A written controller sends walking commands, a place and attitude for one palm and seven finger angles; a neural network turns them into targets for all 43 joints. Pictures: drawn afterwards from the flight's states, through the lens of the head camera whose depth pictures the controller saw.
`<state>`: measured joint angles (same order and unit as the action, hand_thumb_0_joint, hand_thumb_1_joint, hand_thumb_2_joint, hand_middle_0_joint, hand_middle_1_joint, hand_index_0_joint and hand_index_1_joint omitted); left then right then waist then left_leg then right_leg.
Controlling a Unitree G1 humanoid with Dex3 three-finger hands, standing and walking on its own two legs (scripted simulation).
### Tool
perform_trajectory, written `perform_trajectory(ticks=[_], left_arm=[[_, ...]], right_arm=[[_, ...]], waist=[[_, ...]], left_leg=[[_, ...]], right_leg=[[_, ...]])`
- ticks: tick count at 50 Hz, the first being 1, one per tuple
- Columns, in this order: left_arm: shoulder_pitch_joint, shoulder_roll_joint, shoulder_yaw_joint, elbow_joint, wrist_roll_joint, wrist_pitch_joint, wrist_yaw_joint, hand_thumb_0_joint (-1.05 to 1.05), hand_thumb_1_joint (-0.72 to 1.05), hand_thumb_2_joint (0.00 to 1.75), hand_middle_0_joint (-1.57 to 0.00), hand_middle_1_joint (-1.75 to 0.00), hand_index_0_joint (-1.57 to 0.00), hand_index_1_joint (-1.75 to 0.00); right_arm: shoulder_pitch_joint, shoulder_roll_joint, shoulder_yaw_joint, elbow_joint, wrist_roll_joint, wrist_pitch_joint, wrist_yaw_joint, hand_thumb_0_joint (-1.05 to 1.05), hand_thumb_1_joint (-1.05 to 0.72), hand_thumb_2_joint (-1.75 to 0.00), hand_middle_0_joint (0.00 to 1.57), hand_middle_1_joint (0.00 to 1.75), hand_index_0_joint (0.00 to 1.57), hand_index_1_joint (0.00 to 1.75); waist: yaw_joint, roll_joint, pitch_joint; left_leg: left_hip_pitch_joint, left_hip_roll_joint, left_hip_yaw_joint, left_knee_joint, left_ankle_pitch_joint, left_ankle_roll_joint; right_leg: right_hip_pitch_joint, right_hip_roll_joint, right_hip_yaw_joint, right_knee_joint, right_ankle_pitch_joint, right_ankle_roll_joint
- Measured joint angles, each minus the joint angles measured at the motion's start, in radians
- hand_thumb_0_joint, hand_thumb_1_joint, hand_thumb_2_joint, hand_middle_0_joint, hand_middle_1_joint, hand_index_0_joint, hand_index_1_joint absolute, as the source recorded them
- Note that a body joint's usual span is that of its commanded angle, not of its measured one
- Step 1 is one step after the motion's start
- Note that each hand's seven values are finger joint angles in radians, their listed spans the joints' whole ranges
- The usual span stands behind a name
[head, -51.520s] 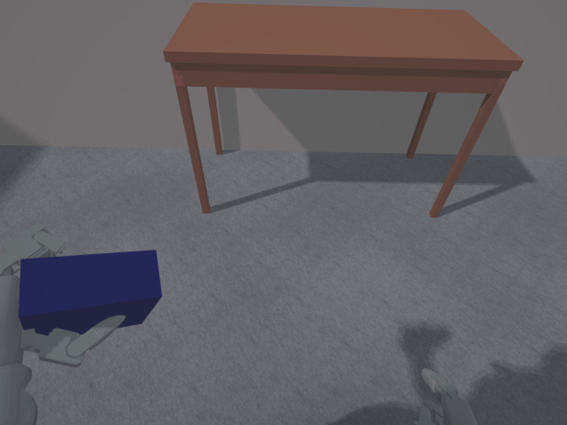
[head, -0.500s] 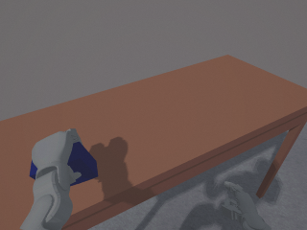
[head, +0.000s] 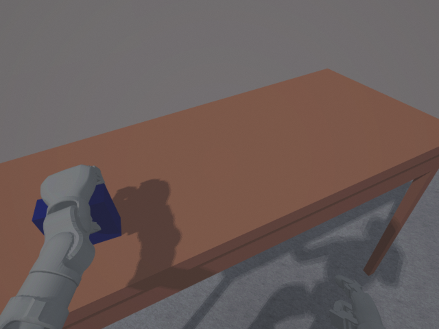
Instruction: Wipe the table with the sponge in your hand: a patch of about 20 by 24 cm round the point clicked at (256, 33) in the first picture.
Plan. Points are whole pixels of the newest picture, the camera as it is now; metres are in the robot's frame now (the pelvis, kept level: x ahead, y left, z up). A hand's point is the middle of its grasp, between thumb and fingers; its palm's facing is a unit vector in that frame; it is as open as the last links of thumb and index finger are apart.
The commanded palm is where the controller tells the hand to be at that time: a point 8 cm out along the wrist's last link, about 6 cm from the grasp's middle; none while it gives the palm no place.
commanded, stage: wipe forward along the middle lane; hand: left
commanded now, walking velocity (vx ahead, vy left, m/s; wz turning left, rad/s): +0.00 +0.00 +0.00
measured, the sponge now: (85, 225) +0.29 +0.31 +0.06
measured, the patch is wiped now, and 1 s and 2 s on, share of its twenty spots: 0.90 0.90 0.90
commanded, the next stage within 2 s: slide back across to the first lane in 1.04 s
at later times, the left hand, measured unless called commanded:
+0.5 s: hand (84, 189) +0.34 +0.32 +0.11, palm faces -0.05 -0.03 -1.00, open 9.1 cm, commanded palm +0.32 +0.32 +0.13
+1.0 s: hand (83, 171) +0.39 +0.35 +0.11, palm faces -0.10 +0.00 -0.99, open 9.1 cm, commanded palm +0.37 +0.35 +0.13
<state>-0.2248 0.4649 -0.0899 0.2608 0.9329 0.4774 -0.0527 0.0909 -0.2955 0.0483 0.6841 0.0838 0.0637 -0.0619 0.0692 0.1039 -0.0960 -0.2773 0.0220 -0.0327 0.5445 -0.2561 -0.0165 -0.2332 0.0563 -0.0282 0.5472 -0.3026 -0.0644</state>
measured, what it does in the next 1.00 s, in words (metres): stands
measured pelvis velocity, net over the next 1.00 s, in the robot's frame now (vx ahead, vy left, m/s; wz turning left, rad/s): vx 0.00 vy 0.02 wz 0.01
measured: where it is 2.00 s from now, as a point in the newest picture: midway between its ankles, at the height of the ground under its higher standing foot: outside the picture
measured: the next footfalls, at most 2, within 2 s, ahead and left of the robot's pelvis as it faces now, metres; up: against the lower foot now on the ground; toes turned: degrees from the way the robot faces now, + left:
none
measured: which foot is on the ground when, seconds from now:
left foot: down 0.00-1.00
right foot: down 0.00-1.00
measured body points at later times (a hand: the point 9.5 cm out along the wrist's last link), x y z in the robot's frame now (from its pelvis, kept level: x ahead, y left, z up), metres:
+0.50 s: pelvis -0.01 +0.00 +0.00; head -0.02 -0.04 +0.45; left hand +0.34 +0.32 +0.16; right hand +0.15 -0.25 -0.12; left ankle +0.02 +0.14 -0.73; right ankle -0.01 -0.08 -0.73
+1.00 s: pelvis +0.00 +0.02 +0.00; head +0.01 +0.00 +0.45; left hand +0.39 +0.35 +0.16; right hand +0.12 -0.24 -0.13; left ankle +0.02 +0.14 -0.73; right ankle -0.01 -0.08 -0.73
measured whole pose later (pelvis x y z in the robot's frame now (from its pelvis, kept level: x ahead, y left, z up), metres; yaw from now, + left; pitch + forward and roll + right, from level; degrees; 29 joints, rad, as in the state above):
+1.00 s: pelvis +0.00 +0.02 +0.00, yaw +1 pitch +7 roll -1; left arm -0.70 0.56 -0.05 0.90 1.00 0.26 0.02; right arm 0.24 -0.30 0.01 0.71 0.09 0.10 -0.06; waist 0.00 0.08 -0.13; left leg -0.47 0.01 -0.04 0.59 -0.25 0.00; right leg -0.40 0.04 -0.04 0.54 -0.28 -0.04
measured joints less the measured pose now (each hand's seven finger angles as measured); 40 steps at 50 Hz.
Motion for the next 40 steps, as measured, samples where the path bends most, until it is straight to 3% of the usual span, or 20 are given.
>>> perform_trajectory(ticks=[27, 40], left_arm=[[-0.273, 0.053, 0.043, 0.394, 0.023, -0.154, 0.04, -0.01, -0.5, 1.12, -0.84, -1.41, -0.89, -1.42], [-0.401, 0.074, 0.048, 0.553, 0.044, -0.195, 0.067, 0.0, -0.51, 1.13, -0.84, -1.4, -0.89, -1.43]], right_arm=[[0.102, -0.008, -0.031, 0.019, 0.011, 0.015, -0.005, 0.01, -0.91, -0.9, 0.2, 0.3, 0.2, 0.3], [0.125, -0.001, -0.032, 0.026, 0.013, 0.027, 0.001, 0.01, -0.91, -0.9, 0.2, 0.3, 0.2, 0.3]], waist=[[-0.042, -0.008, -0.016], [-0.057, -0.02, -0.024]], left_leg=[[-0.122, -0.003, -0.015, 0.03, 0.015, 0.008], [-0.166, -0.01, -0.015, 0.039, 0.015, 0.009]], right_leg=[[-0.111, 0.0, -0.013, 0.015, 0.02, 0.003], [-0.148, -0.008, -0.013, 0.012, 0.024, 0.017]])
